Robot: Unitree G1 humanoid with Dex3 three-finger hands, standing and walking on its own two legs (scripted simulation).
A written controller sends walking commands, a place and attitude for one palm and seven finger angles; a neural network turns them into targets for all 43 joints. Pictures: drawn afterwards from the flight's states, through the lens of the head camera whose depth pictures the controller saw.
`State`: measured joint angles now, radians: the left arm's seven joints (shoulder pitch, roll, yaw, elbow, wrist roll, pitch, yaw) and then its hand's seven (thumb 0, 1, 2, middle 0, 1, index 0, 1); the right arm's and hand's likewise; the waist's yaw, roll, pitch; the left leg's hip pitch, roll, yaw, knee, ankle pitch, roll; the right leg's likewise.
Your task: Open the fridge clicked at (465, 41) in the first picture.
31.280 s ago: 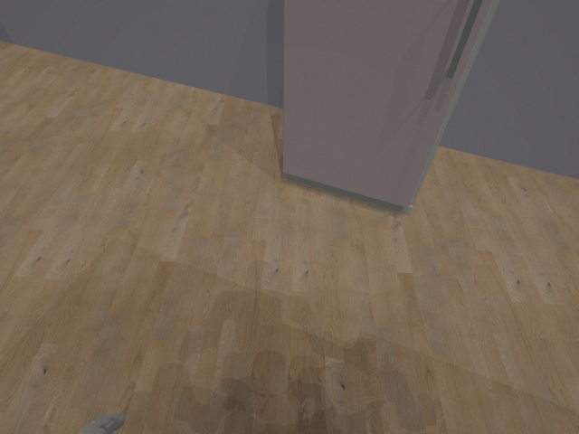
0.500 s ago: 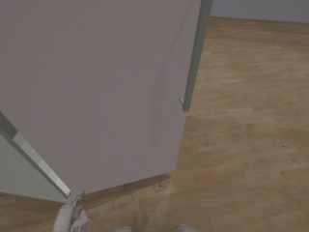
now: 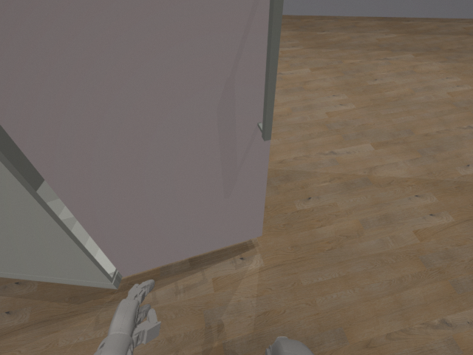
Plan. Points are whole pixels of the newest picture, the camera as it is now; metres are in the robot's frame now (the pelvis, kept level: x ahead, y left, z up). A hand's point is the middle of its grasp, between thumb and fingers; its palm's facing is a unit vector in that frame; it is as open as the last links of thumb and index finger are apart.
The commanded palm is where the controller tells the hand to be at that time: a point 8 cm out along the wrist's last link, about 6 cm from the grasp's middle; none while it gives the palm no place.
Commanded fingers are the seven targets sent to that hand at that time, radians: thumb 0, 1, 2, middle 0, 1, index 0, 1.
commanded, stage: stop stepping back and stand still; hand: right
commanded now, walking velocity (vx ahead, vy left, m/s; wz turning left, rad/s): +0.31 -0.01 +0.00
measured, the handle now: (267, 69) +0.66 -0.11 +0.15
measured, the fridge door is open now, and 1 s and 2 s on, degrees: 66 66 66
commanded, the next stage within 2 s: let the arm hang, fingers relaxed in 0.80 s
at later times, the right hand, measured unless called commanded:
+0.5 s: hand out of the picture +0.11 -0.30 +0.19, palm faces +0.48 +0.76 -0.43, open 7.4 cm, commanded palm +0.07 -0.32 +0.18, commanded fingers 0.00 -0.90 -0.90 0.20 0.30 0.20 0.30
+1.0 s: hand out of the picture +0.13 -0.32 +0.06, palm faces +0.29 +0.81 -0.51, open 7.4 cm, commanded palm none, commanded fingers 0.00 -0.90 -0.90 0.20 0.30 0.20 0.30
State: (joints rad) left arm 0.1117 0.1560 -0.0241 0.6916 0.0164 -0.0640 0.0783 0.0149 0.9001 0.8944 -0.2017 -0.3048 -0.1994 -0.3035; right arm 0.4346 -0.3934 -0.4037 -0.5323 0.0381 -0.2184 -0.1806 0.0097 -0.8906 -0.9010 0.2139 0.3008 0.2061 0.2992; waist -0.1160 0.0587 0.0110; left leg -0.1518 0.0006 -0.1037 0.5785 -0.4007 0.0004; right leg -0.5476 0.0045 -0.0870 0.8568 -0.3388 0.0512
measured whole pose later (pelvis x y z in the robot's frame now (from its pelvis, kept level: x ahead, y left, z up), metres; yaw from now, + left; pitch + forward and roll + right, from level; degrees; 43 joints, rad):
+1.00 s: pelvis -0.10 -0.04 -0.01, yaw +1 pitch +0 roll -1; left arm 0.17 0.28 0.03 0.76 0.03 -0.07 0.00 0.01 0.90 0.89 -0.20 -0.30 -0.20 -0.30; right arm 0.32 -0.38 -0.27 0.03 -0.01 -0.05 -0.08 0.00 -0.90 -0.90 0.20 0.30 0.20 0.30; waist 0.01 -0.05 -0.04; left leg -0.43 0.01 -0.02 0.89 -0.49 0.00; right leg -0.37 0.02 -0.03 0.66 -0.29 -0.02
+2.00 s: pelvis -0.08 -0.06 +0.01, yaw +3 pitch -1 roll +0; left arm 0.18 0.17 0.02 1.12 0.02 0.01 0.02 0.01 0.91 0.89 -0.20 -0.30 -0.20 -0.30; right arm 0.20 -0.18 0.00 1.11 -0.02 0.00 -0.03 0.00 -0.92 -0.90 0.20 0.30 0.20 0.30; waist 0.01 0.01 0.06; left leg -0.20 0.00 -0.07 0.44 -0.23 -0.02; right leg -0.22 0.01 -0.05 0.44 -0.21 -0.02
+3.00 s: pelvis -0.06 -0.06 +0.01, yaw +4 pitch -1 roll +0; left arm 0.20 0.15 0.01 1.16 0.01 0.01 0.03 0.01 0.91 0.89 -0.20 -0.30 -0.20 -0.30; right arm 0.23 -0.17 0.00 1.13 -0.02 0.00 -0.03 0.00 -0.91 -0.90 0.20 0.30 0.20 0.30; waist 0.01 0.01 0.06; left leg -0.15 -0.01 -0.08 0.40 -0.24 -0.02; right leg -0.17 0.00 -0.06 0.41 -0.23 -0.02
